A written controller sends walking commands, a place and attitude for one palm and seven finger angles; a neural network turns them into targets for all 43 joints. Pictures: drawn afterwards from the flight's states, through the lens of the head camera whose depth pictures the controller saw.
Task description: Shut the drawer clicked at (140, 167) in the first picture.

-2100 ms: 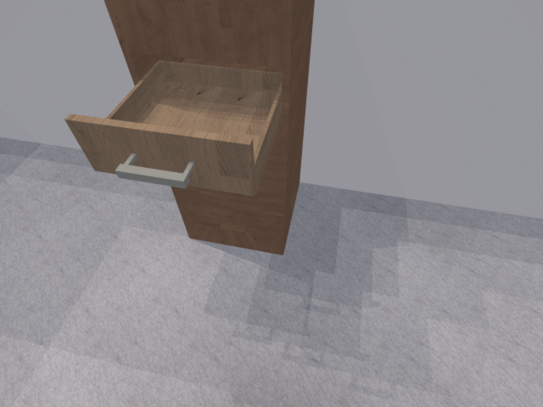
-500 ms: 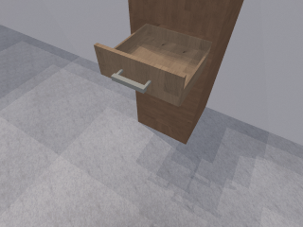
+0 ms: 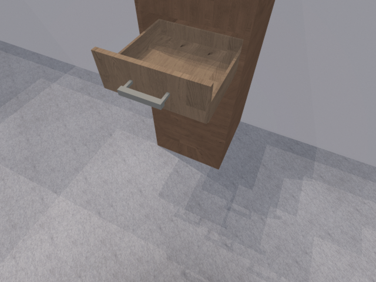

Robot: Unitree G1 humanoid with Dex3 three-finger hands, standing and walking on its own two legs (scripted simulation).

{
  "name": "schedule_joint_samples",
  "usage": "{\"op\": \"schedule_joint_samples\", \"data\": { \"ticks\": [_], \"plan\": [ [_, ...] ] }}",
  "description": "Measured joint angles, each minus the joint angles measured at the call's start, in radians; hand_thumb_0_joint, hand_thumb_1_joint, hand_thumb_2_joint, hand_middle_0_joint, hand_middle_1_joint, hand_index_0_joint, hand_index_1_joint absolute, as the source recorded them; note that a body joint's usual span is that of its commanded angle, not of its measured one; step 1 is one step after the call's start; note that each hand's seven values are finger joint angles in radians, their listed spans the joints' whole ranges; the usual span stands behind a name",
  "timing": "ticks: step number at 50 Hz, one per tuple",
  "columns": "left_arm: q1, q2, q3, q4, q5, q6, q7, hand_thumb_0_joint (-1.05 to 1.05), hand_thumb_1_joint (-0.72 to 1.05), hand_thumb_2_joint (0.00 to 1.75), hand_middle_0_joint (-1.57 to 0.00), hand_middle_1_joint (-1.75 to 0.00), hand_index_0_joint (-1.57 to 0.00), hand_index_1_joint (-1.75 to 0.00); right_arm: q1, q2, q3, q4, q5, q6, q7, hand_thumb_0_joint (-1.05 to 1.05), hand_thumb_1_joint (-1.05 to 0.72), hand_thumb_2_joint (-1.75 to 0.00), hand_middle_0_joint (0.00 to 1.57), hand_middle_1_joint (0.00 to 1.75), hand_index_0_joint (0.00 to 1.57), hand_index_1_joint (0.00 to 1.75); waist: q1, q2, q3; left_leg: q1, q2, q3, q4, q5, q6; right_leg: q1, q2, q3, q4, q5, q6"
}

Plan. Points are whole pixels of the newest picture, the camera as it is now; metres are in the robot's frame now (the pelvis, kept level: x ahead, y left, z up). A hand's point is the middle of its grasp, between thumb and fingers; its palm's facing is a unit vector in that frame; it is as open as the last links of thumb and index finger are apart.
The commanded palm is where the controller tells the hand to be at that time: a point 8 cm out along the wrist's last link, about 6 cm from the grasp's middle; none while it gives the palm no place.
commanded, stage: turn to face it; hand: left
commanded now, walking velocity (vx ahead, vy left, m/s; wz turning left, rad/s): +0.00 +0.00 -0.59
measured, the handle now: (144, 93) +0.60 +0.17 +0.01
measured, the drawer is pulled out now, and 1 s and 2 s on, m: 0.29 0.29 0.29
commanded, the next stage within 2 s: take the last steps up to it in 0.70 s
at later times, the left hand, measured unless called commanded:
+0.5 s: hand out of the picture +0.07 +0.18 -0.16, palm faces -0.10 -0.97 -0.24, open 7.4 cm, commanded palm none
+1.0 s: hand (135, 281) +0.14 +0.14 -0.16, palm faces -0.31 -0.92 -0.24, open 7.4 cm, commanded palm none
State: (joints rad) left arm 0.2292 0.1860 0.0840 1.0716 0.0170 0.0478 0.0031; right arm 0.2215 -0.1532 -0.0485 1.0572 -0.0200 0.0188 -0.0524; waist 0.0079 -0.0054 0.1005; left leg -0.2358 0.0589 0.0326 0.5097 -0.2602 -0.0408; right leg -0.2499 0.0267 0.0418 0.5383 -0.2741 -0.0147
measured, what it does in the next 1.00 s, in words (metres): steps on the spot, turning right: left foot, then right foot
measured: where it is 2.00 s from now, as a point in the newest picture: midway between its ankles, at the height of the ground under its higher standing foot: outside the picture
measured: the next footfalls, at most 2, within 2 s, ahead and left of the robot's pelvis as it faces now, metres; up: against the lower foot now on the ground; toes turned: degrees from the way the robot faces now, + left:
left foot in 0.56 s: +0.06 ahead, +0.12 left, +0.00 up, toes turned -14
right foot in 0.84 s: -0.01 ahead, -0.16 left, +0.00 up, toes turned -18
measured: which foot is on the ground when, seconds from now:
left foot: down 0.00-0.12, up 0.14-0.54, down 0.56-0.84, up 0.86-1.00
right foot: down 0.00-0.56, up 0.58-0.82, down 0.84-1.00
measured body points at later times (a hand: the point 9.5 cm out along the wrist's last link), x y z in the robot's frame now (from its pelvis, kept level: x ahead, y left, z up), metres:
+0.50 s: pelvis +0.00 -0.02 +0.01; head +0.06 -0.02 +0.45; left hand +0.08 +0.23 -0.14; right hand +0.10 -0.29 -0.12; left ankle +0.01 +0.13 -0.70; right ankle +0.00 -0.11 -0.73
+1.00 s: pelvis +0.02 -0.03 +0.00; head +0.07 -0.05 +0.45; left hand +0.16 +0.19 -0.15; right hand -0.04 -0.28 -0.15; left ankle +0.04 +0.10 -0.71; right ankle -0.04 -0.15 -0.73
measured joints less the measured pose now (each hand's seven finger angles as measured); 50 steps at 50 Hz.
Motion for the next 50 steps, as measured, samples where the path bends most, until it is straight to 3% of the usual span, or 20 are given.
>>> {"op": "schedule_joint_samples", "data": {
  "ticks": [2,5,7,10,13,22,25,27,29,31,35,38,41,42,43,46,48,50],
  "plan": [
    [-0.011,0.015,0.009,-0.02,0.002,0.004,-0.005,0.0,0.9,0.9,-0.2,-0.3,-0.2,-0.3,-0.004,-0.004,-0.006,-0.016,-0.001,-0.001,-0.001,0.0,-0.91,-0.9,0.2,0.3,0.2,0.3,0.001,-0.006,0.006,-0.014,0.004,0.018,0.018,-0.008,-0.003,-0.035,0.004,0.015,0.046,-0.015,-0.004],
    [-0.028,0.034,0.022,-0.049,0.003,0.008,-0.012,0.0,0.9,0.9,-0.2,-0.3,-0.2,-0.3,-0.012,-0.016,-0.013,-0.031,-0.006,-0.001,0.0,0.0,-0.91,-0.9,0.2,0.3,0.2,0.3,0.01,-0.006,0.019,-0.025,0.017,0.043,0.053,-0.028,-0.015,-0.065,-0.002,-0.01,0.111,-0.055,-0.013],
    [-0.037,0.032,0.025,-0.067,0.007,0.0,-0.014,0.0,0.9,0.9,-0.2,-0.3,-0.2,-0.3,-0.022,-0.037,-0.02,-0.037,-0.003,0.007,0.0,0.0,-0.91,-0.9,0.2,0.3,0.2,0.3,0.005,0.029,0.029,-0.048,0.044,0.033,0.111,-0.055,-0.011,-0.062,0.022,-0.025,0.113,-0.053,-0.034],
    [-0.045,0.029,0.022,-0.092,0.008,-0.015,-0.003,0.0,0.9,0.9,-0.2,-0.3,-0.2,-0.3,-0.056,-0.06,-0.028,-0.041,0.002,0.029,0.001,0.0,-0.91,-0.9,0.2,0.3,0.2,0.3,0.007,0.031,0.036,-0.15,-0.001,-0.024,0.381,-0.209,-0.002,-0.058,0.024,-0.02,0.078,-0.031,-0.049],
    [-0.043,0.026,0.019,-0.102,0.007,-0.013,0.008,0.0,0.9,0.9,-0.2,-0.3,-0.2,-0.3,-0.096,-0.072,-0.029,-0.061,0.006,0.028,0.004,0.0,-0.91,-0.9,0.2,0.3,0.2,0.3,0.016,0.01,0.041,-0.204,-0.029,-0.028,0.518,-0.21,-0.005,-0.04,0.025,0.014,0.005,0.017,-0.058],
    [-0.016,0.019,0.004,-0.112,0.01,-0.007,0.008,0.0,0.9,0.9,-0.21,-0.3,-0.21,-0.3,-0.182,-0.064,-0.016,-0.121,0.015,0.018,0.011,0.0,-0.91,-0.9,0.2,0.3,0.2,0.3,0.033,-0.027,0.019,-0.154,-0.047,-0.05,0.345,-0.181,-0.006,-0.012,0.055,0.101,-0.102,0.089,-0.051],
    [-0.016,0.022,0.004,-0.115,0.01,-0.004,0.006,0.0,0.9,0.9,-0.21,-0.3,-0.21,-0.3,-0.19,-0.054,-0.009,-0.133,0.021,0.01,0.01,0.0,-0.91,-0.9,0.2,0.3,0.2,0.3,0.036,-0.038,0.01,-0.105,-0.057,-0.057,0.222,-0.166,0.004,-0.016,0.067,0.122,-0.102,0.093,-0.042],
    [-0.014,0.025,0.005,-0.115,0.005,-0.001,0.007,0.0,0.9,0.9,-0.21,-0.3,-0.21,-0.3,-0.18,-0.048,-0.002,-0.141,0.023,-0.003,0.009,0.0,-0.91,-0.9,0.2,0.3,0.2,0.3,0.029,-0.042,-0.002,-0.042,-0.057,-0.054,0.069,-0.083,0.012,-0.031,0.079,0.134,-0.076,0.081,-0.03],
    [-0.016,0.028,0.004,-0.118,-0.004,0.005,0.003,0.0,0.9,0.9,-0.21,-0.3,-0.21,-0.3,-0.154,-0.052,0.002,-0.151,0.014,-0.021,0.004,0.0,-0.91,-0.9,0.2,0.3,0.2,0.3,0.013,-0.022,-0.02,-0.007,-0.033,-0.074,-0.029,-0.02,0.039,-0.083,0.098,0.108,0.027,-0.015,-0.014],
    [-0.039,0.049,0.011,-0.123,-0.002,0.011,0.0,0.0,0.9,0.9,-0.21,-0.3,-0.21,-0.3,-0.134,-0.034,0.013,-0.148,0.0,-0.014,-0.001,0.0,-0.91,-0.9,0.2,0.3,0.2,0.3,0.015,-0.052,-0.003,-0.004,-0.041,-0.057,-0.007,-0.025,0.031,-0.152,0.075,0.075,0.229,-0.149,0.011],
    [-0.066,0.069,0.023,-0.142,0.004,0.01,-0.008,0.0,0.9,0.9,-0.2,-0.3,-0.2,-0.3,-0.079,-0.015,0.027,-0.135,-0.015,-0.009,-0.003,0.0,-0.91,-0.9,0.2,0.3,0.2,0.3,0.02,-0.056,0.013,0.023,-0.018,-0.037,-0.035,-0.018,0.016,-0.23,0.031,0.019,0.475,-0.182,0.037],
    [-0.071,0.064,0.018,-0.151,0.002,0.01,-0.012,0.0,0.9,0.9,-0.2,-0.3,-0.2,-0.3,-0.051,-0.018,0.024,-0.118,-0.019,-0.003,-0.002,0.0,-0.91,-0.9,0.2,0.3,0.2,0.3,0.014,-0.024,0.02,0.031,0.011,-0.021,-0.032,-0.027,0.007,-0.194,-0.004,-0.017,0.396,-0.193,0.038],
    [-0.061,0.058,0.008,-0.153,0.001,0.0,-0.019,0.0,0.9,0.9,-0.2,-0.3,-0.2,-0.3,-0.027,-0.031,0.015,-0.101,-0.015,0.004,0.004,0.0,-0.91,-0.9,0.2,0.3,0.21,0.3,0.003,0.011,0.017,0.019,0.04,0.001,0.02,-0.066,-0.01,-0.098,-0.024,-0.049,0.18,-0.102,0.027],
    [-0.051,0.062,0.004,-0.156,0.002,-0.009,-0.021,0.0,0.9,0.9,-0.2,-0.3,-0.2,-0.3,-0.013,-0.033,0.012,-0.099,-0.009,0.005,0.008,0.0,-0.91,-0.9,0.2,0.3,0.21,0.3,0.0,0.008,0.007,0.001,0.039,0.009,0.06,-0.09,-0.015,-0.055,-0.036,-0.044,0.08,-0.022,0.017],
    [-0.041,0.066,0.002,-0.153,0.005,-0.023,-0.018,0.0,0.9,0.9,-0.2,-0.3,-0.2,-0.3,-0.004,-0.036,0.009,-0.094,-0.002,0.009,0.012,0.0,-0.91,-0.9,0.21,0.3,0.21,0.3,-0.001,-0.002,-0.007,-0.03,0.03,0.016,0.125,-0.144,-0.013,-0.037,-0.043,-0.025,0.032,-0.052,0.018],
    [-0.043,0.031,-0.017,-0.121,0.01,-0.035,-0.006,0.0,0.9,0.9,-0.2,-0.3,-0.2,-0.3,-0.004,-0.072,-0.003,-0.069,0.002,0.02,0.026,0.0,-0.91,-0.9,0.2,0.3,0.2,0.3,-0.018,0.045,0.008,-0.104,0.013,-0.031,0.33,-0.264,0.01,-0.032,-0.02,-0.026,0.049,-0.069,0.016],
    [-0.033,0.016,-0.021,-0.109,0.013,-0.038,0.0,0.0,0.9,0.9,-0.2,-0.3,-0.2,-0.3,0.011,-0.077,-0.005,-0.055,0.001,0.01,0.033,0.0,-0.91,-0.9,0.2,0.3,0.2,0.3,-0.022,0.037,0.006,-0.12,-0.008,-0.015,0.352,-0.266,0.019,-0.003,-0.032,-0.022,0.014,-0.049,0.016],
    [-0.02,0.01,-0.023,-0.098,0.011,-0.045,0.002,0.0,0.9,0.9,-0.2,-0.3,-0.2,-0.3,0.028,-0.072,-0.002,-0.044,0.003,-0.001,0.039,0.0,-0.91,-0.9,0.2,0.3,0.2,0.3,-0.022,0.015,-0.001,-0.106,-0.022,0.008,0.273,-0.229,0.021,0.029,-0.046,-0.018,-0.02,-0.04,0.02]
  ]
}}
